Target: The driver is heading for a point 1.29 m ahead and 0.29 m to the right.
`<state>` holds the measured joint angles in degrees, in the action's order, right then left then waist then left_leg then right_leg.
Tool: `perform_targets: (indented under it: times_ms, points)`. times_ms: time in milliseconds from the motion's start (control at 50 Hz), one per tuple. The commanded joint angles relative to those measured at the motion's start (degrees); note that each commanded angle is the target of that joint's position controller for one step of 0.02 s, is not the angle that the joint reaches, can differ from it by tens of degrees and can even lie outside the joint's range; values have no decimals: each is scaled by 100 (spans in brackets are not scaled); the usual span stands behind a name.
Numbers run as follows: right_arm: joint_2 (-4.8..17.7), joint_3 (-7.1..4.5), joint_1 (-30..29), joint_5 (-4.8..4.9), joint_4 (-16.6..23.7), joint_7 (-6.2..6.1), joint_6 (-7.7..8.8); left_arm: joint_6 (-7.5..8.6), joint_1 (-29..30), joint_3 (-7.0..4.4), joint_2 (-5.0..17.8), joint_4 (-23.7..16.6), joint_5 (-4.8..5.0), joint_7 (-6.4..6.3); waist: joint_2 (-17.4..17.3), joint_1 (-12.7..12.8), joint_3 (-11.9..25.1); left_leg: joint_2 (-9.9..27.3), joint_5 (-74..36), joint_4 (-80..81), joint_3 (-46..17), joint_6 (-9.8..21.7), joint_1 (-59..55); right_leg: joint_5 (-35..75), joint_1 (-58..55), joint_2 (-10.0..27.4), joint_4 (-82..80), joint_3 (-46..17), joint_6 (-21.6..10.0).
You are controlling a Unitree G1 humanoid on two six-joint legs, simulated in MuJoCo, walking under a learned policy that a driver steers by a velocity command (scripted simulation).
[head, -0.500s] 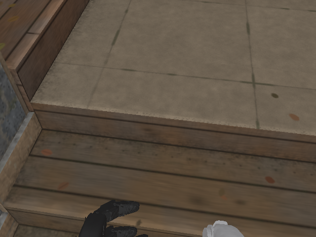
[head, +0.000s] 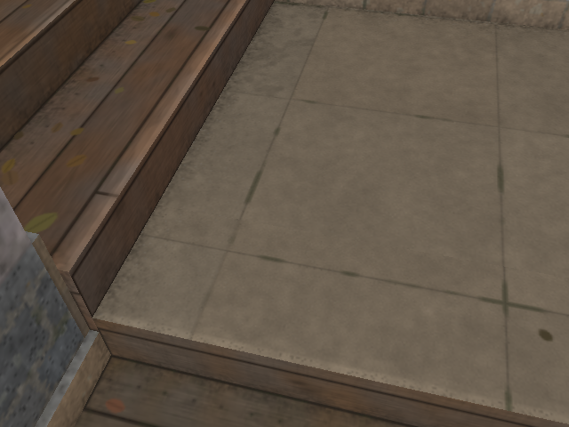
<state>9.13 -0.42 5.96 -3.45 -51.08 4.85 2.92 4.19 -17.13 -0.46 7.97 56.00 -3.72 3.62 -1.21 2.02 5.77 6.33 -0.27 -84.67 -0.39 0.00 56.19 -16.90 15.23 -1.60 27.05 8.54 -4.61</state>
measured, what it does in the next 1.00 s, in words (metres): steps on the spot: left foot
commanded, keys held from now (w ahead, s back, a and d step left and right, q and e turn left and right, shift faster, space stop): no key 1.00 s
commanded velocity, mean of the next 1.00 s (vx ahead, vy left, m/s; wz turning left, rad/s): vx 0.02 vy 0.00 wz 0.00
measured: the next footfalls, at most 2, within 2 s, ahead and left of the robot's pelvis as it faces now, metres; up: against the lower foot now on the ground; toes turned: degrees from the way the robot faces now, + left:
left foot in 0.10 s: +0.13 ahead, +0.15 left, +0.00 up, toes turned +4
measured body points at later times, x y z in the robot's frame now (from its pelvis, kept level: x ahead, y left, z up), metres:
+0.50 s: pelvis +0.05 +0.05 -0.02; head +0.06 +0.05 +0.43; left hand +0.14 +0.27 -0.16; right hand +0.22 -0.17 -0.13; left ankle +0.09 +0.15 -0.74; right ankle -0.03 -0.07 -0.74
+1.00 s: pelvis +0.03 +0.03 -0.01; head +0.04 +0.03 +0.44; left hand +0.09 +0.26 -0.16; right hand +0.14 -0.19 -0.15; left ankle +0.09 +0.15 -0.74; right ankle -0.03 -0.07 -0.74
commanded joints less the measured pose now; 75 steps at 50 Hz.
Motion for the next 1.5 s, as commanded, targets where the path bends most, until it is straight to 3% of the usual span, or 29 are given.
perform_targets:
  times_ms: [20, 40, 60, 80, 100, 120, 140, 160, 180, 200, 220, 240, 260, 300, 360, 440, 560, 580, 660, 720, 760, 780, 1180, 1200, 1500]
  points:
    - [271, -97, -212, -27, 296, -18, -148, 159, 424, -36, 553, -379, 228, 26, 722, -397, -141, -55, -68, 2647, 479, -264, -2365, 4272, 661, 1081, -438, -578, -807]
    - [310, -112, -309, 81, 410, -90, -174, 208, 354, -127, 714, -336, 317, 67, 802, -407, -171, -114, 404, 3379, 387, -320, -2229, 4629, 30, 1375, -326, -821, -854]
    - [352, -115, -157, 117, 419, -174, -163, 250, 442, -184, 774, -325, 356, 134, 803, -462, -155, -121, 685, 4174, 293, -365, -2179, 4890, -646, 1583, -71, -1024, -832]
    - [264, -60, 173, 186, 308, -246, -92, 239, 844, -204, 790, -388, 467, 198, 713, -629, -76, -101, 305, 5336, 287, -363, -2571, 4957, -942, 1609, 347, -1072, -762]
    - [288, -24, 139, 324, 255, -331, 45, 176, 469, -191, 679, -238, 598, 278, 302, -496, 72, -314, -793, 6342, 416, -187, -3023, 4861, -1119, 1357, 678, -1068, -565]
    - [820, -139, 44, 340, 270, -435, 161, 118, -591, -194, 439, -215, 398, 290, -222, 186, 1045, 35, -3801, 5462, 33, 556, -4361, 4235, -1094, 653, 1173, -554, -30]
    - [613, 24, -714, 421, 513, -288, 252, 108, -1596, -73, 85, 32, 397, 230, -367, 827, 1630, 365, -4621, 4912, -329, 1060, -5015, 2189, -797, 593, 888, -572, 340]
    - [284, 44, -944, 404, 546, -129, 240, 77, -962, -128, 454, -61, 443, 160, -380, 461, 959, 295, -3811, 4920, -254, 886, -4600, 1541, -462, 439, 659, -463, 490]
    - [293, -3, -526, 374, 264, -40, 185, -3, -21, -239, 767, -326, 431, 62, -400, 111, 508, 64, -2288, 5015, -95, 525, -4336, 1229, -142, 335, 709, -382, 455]
    - [498, -97, -218, 440, 133, -4, 138, -66, 203, -314, 962, -437, 455, 48, -307, -34, 355, -29, -1049, 5135, -97, 299, -4283, 842, 67, 319, 613, -341, 410]
    - [666, -167, -171, 448, 119, -4, 137, -57, 274, -321, 934, -418, 492, 64, -176, -95, 100, -37, -487, 5237, -109, 244, -4208, 247, 297, 329, 497, -308, 383]
    - [785, -211, -216, 408, 101, -20, 131, -26, 347, -279, 728, -413, 474, 62, -136, -100, 26, -34, -159, 5340, -117, 279, -4272, -85, 457, 330, 409, -328, 395]
    - [742, -202, -308, 371, 110, -24, 117, 5, 464, -238, 609, -372, 452, 64, -74, -108, 59, -83, -40, 5325, -80, 294, -4326, -30, 436, 342, 349, -345, 415]
    - [632, -188, -468, 369, 128, -58, 152, 61, 724, -268, 706, -419, 464, 36, -143, -146, 82, -131, -225, 5284, -27, 307, -4437, 164, 408, 373, 408, -351, 430]
    - [656, -222, -550, 355, 150, -67, 170, 102, 669, -266, 689, -312, 514, 14, -90, -186, 151, -146, -775, 5121, -36, 306, -4652, 209, 482, 391, 542, -362, 508]
    - [677, -272, -507, 323, 48, -71, 138, 119, 691, -232, 554, -261, 452, -2, -38, -214, -23, -157, -620, 5161, -10, 286, -4662, 42, 577, 458, 522, -381, 570]
    - [647, -299, -614, 320, -44, -99, 87, 185, 719, -210, 587, -149, 437, 20, 73, -233, -91, -245, -278, 5174, 104, 263, -4606, 166, 503, 507, 459, -413, 542]
    - [602, -284, -679, 338, -37, -95, 98, 188, 623, -210, 596, -69, 476, 15, 105, -222, -91, -280, -187, 5124, 130, 237, -4551, 359, 445, 523, 439, -446, 505]
    - [647, -293, -611, 349, -150, -147, 186, 131, 563, -230, 673, 61, 451, 11, 93, -242, -147, -309, -1, 5120, 209, 264, -4358, 436, 278, 486, 419, -437, 422]
    - [614, -284, -600, 347, -231, -152, 196, 122, 528, -214, 611, 157, 448, 13, 140, -256, -251, -316, 209, 5140, 243, 253, -4268, 422, 264, 479, 332, -456, 383]
    - [623, -292, -507, 398, -373, -179, 165, 100, 512, -201, 570, 229, 414, 57, 107, -252, -305, -355, 502, 5213, 332, 241, -4223, 365, 194, 494, 228, -489, 312]
    - [555, -263, -535, 384, -406, -177, 154, 106, 593, -228, 665, 189, 435, 48, 171, -236, -362, -315, 556, 5260, 301, 264, -4142, 553, 148, 496, 175, -470, 274]
    - [487, -134, -22, 316, -1033, -160, 95, 48, -17, -120, 558, 771, 414, 126, 123, -258, -631, -308, 801, 5421, 429, 233, -4119, 611, 87, 436, -95, -506, 93]
    - [494, -131, 11, 281, -1061, -152, 75, 53, -33, -111, 536, 774, 399, 136, 138, -279, -628, -288, 808, 5410, 415, 237, -4123, 621, 91, 451, -78, -552, 83]
    - [335, -70, 410, 266, -1163, -100, 16, -38, -568, -9, 323, 1013, 412, 137, 79, -293, -803, -295, 782, 5449, 419, 200, -4167, 558, 162, 384, -139, -532, 90]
